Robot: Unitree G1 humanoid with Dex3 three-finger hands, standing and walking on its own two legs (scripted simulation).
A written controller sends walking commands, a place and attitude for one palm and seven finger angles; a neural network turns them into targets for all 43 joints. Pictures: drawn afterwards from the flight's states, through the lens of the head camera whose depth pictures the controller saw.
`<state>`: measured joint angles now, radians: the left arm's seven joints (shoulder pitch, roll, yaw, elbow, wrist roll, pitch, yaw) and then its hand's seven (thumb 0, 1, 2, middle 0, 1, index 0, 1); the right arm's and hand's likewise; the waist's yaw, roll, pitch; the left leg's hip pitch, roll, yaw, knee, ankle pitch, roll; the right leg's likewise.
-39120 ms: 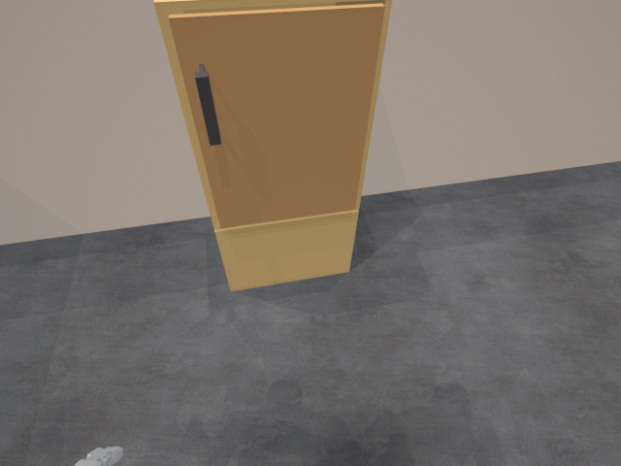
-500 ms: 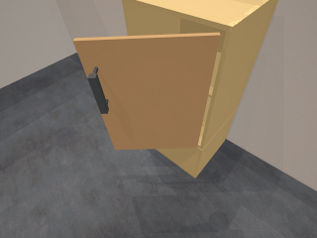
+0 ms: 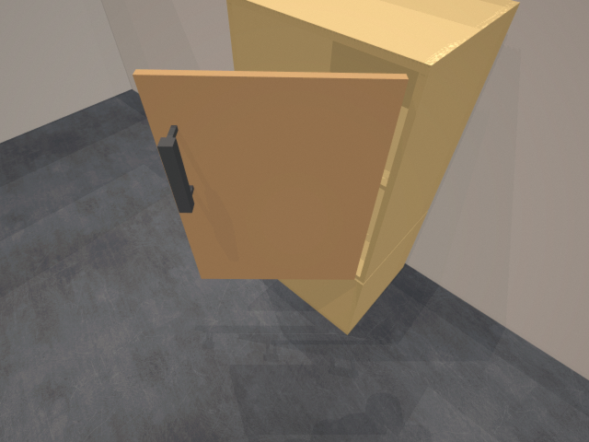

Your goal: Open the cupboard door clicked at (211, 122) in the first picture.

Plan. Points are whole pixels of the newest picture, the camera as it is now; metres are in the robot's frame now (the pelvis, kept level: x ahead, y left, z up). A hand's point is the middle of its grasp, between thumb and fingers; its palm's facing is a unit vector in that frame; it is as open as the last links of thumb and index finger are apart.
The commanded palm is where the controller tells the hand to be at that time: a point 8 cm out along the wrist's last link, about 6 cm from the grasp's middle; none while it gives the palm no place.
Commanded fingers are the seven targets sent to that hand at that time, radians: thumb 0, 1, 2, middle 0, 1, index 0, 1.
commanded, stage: look again from close up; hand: left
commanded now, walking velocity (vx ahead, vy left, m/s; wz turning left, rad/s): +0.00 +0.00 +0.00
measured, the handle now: (180, 170) +0.56 +0.24 +0.04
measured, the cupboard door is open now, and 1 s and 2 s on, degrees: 42 42 42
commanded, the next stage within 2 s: raise the hand with hooked fingers in 0.42 s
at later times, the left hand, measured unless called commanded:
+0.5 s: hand out of the picture +0.04 +0.19 -0.18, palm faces -0.01 -0.98 -0.19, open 7.3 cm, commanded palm none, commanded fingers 0.00 0.90 0.90 -0.20 -0.30 -0.20 -0.30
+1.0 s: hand (145, 423) +0.16 +0.21 -0.05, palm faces +0.16 -0.99 -0.03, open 8.9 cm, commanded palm +0.15 +0.26 -0.03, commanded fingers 0.00 0.32 0.65 -0.24 -0.68 -0.24 -0.68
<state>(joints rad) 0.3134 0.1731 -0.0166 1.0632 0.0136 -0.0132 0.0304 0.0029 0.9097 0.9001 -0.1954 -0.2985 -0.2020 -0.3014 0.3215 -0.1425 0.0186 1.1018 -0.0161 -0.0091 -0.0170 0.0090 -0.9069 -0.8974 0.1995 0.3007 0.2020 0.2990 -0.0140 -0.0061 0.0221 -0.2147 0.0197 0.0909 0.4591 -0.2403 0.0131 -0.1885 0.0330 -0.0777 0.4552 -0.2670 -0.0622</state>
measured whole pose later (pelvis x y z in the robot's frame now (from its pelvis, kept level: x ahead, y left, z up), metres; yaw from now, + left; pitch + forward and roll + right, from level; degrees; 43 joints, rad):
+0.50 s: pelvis +0.03 +0.02 +0.00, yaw -1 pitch +0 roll +0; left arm 0.27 0.18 -0.02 1.10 0.02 -0.02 0.03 0.00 0.91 0.90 -0.20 -0.30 -0.20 -0.30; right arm 0.22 -0.16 0.02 1.13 -0.01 -0.03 -0.03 0.01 -0.91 -0.90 0.20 0.30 0.20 0.30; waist 0.00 -0.03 0.01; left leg -0.15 0.00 0.11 0.43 -0.28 0.03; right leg -0.13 0.02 -0.06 0.43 -0.30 -0.04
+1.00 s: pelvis -0.03 +0.00 -0.09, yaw +3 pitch +12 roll -1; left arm 0.40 0.19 0.15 0.09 -0.24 -0.47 -0.21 0.01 0.54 0.75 -0.22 -0.53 -0.23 -0.54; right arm 0.14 -0.26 -0.04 0.50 0.02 -0.20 -0.04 0.01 -0.90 -0.90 0.20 0.30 0.20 0.30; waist 0.03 -0.01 -0.12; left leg -0.86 0.02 0.03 1.13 -0.48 0.02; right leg -0.80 0.00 -0.13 1.12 -0.53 -0.07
